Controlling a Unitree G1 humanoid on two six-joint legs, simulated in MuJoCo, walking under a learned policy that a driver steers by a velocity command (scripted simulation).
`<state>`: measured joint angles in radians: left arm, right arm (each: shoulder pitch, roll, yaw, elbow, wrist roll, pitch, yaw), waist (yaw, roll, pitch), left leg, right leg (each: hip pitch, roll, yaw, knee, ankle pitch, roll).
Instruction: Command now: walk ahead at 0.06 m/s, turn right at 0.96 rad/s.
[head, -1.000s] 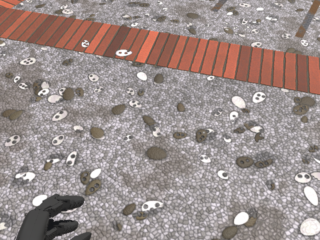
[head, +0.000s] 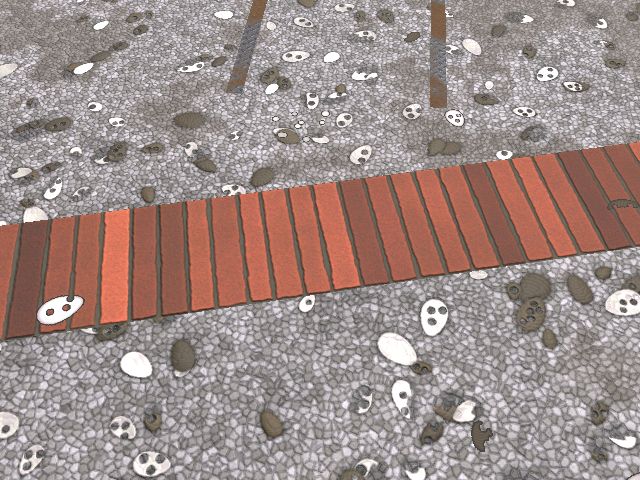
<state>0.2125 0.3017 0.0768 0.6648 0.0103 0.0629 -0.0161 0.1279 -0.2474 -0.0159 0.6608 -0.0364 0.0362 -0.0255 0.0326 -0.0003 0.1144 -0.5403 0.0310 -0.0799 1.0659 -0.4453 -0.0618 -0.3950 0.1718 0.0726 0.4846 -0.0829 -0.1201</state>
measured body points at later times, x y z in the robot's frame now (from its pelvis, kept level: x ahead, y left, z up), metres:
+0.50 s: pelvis +0.04 +0.08 +0.02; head +0.08 +0.09 +0.47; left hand +0.29 +0.29 -0.10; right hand +0.06 -0.23 -0.06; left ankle +0.11 +0.16 -0.73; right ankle -0.04 -0.03 -0.64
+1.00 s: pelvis +0.02 +0.08 +0.01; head +0.03 +0.08 +0.46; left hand +0.28 +0.22 -0.11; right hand -0.06 -0.19 -0.12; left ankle +0.06 +0.18 -0.73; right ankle -0.04 +0.00 -0.73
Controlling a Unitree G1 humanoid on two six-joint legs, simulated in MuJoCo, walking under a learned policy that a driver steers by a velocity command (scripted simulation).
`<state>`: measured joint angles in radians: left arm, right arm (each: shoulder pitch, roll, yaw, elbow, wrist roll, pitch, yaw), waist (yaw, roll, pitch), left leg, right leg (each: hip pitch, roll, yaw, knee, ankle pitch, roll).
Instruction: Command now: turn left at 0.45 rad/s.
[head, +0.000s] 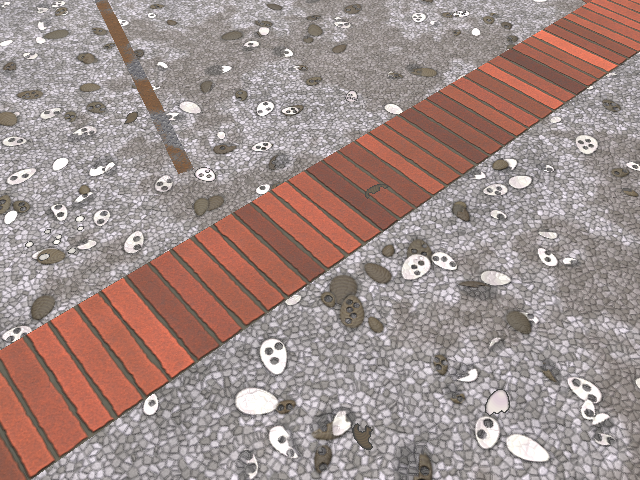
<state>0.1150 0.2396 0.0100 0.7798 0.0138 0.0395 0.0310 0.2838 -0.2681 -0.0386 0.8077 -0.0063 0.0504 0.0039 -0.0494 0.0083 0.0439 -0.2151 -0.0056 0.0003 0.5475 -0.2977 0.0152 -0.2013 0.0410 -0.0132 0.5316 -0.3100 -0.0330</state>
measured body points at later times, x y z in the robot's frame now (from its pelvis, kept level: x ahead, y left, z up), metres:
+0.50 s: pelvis -0.03 -0.03 +0.01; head +0.02 -0.04 +0.46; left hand -0.02 +0.28 -0.08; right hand +0.21 -0.24 -0.11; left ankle -0.09 +0.07 -0.65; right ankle +0.01 -0.12 -0.73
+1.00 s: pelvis +0.01 +0.03 +0.01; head +0.01 +0.03 +0.46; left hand -0.02 +0.32 -0.11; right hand +0.17 -0.21 -0.10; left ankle -0.10 +0.08 -0.73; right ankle +0.12 -0.08 -0.64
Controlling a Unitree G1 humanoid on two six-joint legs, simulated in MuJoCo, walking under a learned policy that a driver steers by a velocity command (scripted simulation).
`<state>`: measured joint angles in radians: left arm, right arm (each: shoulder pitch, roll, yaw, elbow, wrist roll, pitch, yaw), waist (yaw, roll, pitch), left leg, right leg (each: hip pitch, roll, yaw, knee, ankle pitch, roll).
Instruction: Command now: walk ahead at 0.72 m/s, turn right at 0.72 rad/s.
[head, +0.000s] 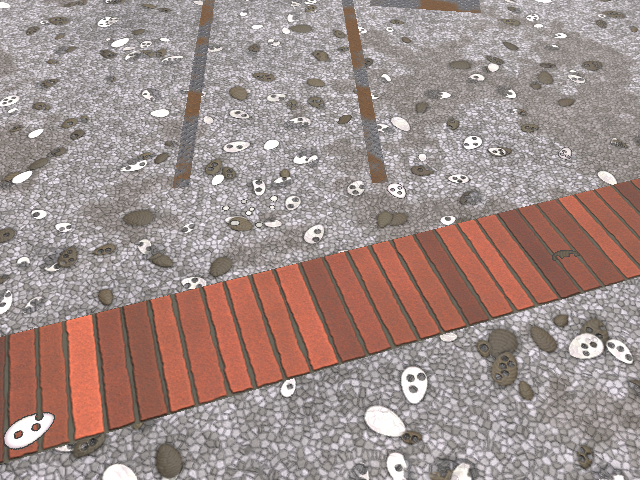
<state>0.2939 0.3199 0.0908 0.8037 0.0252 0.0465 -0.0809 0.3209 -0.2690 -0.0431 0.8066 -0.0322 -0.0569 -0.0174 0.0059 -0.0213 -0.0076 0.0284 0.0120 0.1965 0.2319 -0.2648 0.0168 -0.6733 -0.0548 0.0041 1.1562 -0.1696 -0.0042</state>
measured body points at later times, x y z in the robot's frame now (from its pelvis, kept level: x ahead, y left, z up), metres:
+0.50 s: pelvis +0.33 -0.16 -0.01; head +0.34 -0.17 +0.44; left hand +0.45 +0.09 -0.14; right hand +0.35 -0.43 -0.15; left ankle +0.39 +0.02 -0.64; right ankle +0.29 -0.17 -0.75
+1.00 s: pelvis +0.77 -0.25 -0.01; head +0.78 -0.26 +0.44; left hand +1.03 -0.06 -0.05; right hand +0.72 -0.53 -0.15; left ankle +0.70 -0.23 -0.75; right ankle +0.92 -0.46 -0.67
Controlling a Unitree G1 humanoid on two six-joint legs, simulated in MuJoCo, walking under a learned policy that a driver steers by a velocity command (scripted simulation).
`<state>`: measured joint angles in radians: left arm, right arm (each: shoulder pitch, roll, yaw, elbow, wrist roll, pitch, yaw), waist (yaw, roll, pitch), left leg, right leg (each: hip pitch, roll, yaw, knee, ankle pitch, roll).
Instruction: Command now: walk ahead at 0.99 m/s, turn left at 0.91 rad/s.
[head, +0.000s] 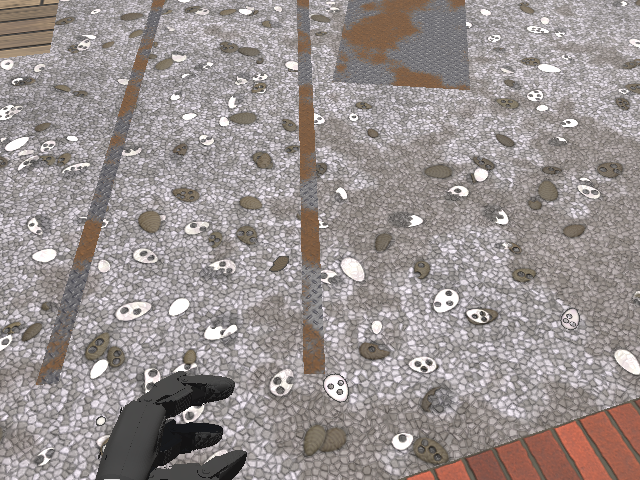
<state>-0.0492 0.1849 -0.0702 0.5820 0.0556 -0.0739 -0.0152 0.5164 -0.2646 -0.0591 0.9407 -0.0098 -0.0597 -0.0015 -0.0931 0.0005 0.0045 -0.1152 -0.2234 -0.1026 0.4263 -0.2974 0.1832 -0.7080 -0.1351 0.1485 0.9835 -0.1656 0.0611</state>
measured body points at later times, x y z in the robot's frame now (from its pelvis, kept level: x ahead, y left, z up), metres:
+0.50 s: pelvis +0.43 -0.04 -0.01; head +0.45 -0.02 +0.44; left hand +0.20 +0.18 -0.12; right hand +0.78 -0.14 -0.05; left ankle +0.54 +0.15 -0.69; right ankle +0.32 -0.22 -0.73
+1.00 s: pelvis +0.87 +0.14 -0.14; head +0.90 +0.13 +0.31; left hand +1.04 +0.42 -0.23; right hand +0.83 -0.14 -0.28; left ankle +0.65 +0.19 -0.84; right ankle +1.06 +0.10 -0.82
